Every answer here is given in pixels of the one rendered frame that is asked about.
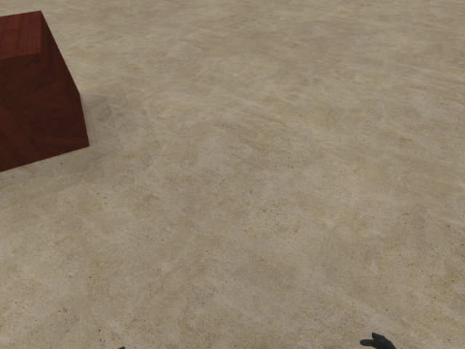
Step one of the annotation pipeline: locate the pedestal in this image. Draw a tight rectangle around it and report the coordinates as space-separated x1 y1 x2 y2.
0 10 89 172

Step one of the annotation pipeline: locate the robot right hand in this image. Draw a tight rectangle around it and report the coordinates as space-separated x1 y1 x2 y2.
360 332 397 349

